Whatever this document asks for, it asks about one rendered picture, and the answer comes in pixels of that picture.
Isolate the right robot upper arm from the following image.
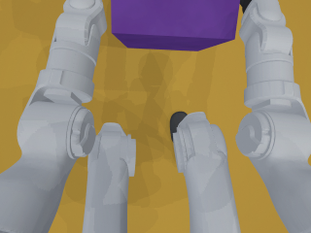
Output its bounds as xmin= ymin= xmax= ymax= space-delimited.
xmin=235 ymin=110 xmax=311 ymax=233

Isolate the robot left shin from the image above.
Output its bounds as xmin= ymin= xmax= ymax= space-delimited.
xmin=87 ymin=122 xmax=126 ymax=170

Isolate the robot right hand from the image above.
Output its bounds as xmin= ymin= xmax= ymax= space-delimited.
xmin=239 ymin=0 xmax=252 ymax=14

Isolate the right robot forearm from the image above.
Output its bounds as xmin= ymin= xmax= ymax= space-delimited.
xmin=239 ymin=0 xmax=311 ymax=124

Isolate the left robot upper arm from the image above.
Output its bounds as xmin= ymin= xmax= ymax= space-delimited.
xmin=0 ymin=101 xmax=96 ymax=233

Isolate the robot left thigh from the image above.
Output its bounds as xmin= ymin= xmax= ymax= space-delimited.
xmin=82 ymin=131 xmax=136 ymax=233

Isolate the left robot forearm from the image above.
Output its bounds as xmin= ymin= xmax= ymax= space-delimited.
xmin=17 ymin=0 xmax=107 ymax=145

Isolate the carton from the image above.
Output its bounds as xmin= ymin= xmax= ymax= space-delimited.
xmin=111 ymin=0 xmax=240 ymax=51

